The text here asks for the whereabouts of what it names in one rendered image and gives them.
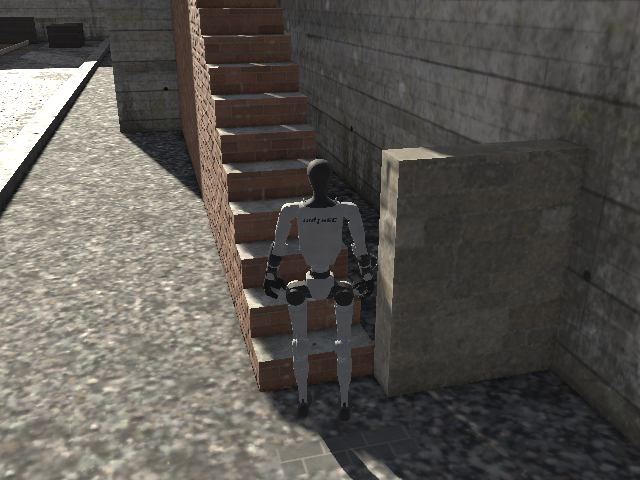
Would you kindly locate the left robot forearm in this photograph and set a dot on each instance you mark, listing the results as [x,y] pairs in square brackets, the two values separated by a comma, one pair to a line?
[273,264]

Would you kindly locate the robot head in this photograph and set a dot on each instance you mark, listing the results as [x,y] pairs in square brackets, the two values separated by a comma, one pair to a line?
[319,173]

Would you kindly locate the right robot hand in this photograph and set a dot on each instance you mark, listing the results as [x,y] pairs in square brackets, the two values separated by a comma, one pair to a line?
[359,284]

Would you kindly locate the right robot forearm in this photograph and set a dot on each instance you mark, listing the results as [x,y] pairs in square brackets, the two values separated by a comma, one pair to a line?
[364,262]

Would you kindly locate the left robot hand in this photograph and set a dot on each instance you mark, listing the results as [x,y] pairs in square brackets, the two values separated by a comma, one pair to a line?
[275,284]

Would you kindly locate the right robot upper arm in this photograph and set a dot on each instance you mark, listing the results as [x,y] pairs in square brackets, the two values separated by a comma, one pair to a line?
[351,212]

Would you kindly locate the left robot upper arm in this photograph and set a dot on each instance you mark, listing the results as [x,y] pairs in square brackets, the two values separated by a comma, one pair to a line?
[287,213]

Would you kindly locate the robot right shin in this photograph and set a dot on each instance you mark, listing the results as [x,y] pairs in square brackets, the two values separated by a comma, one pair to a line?
[344,369]

